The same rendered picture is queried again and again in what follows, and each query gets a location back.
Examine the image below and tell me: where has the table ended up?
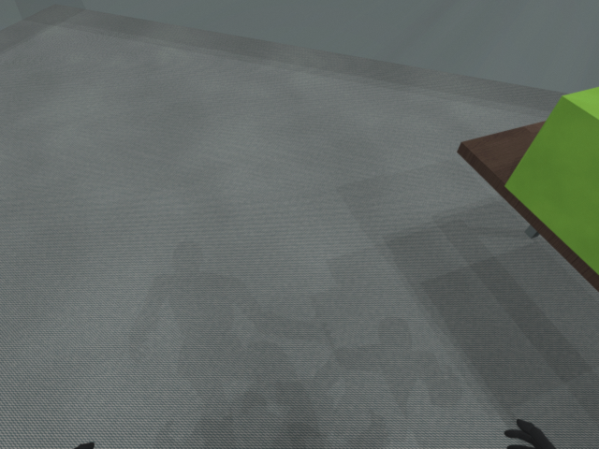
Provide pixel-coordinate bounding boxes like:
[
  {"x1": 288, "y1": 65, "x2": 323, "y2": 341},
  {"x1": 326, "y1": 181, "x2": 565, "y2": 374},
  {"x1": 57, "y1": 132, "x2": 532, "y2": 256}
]
[{"x1": 457, "y1": 121, "x2": 599, "y2": 292}]

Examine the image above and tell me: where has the carton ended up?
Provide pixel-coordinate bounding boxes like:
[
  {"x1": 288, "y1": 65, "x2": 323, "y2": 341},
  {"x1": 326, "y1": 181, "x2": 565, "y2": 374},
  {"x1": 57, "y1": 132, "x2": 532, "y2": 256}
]
[{"x1": 504, "y1": 87, "x2": 599, "y2": 275}]

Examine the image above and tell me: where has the right robot hand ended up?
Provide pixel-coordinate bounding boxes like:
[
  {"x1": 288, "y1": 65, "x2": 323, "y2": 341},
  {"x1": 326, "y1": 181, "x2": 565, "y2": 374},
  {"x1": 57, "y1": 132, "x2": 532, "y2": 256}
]
[{"x1": 504, "y1": 419, "x2": 556, "y2": 449}]

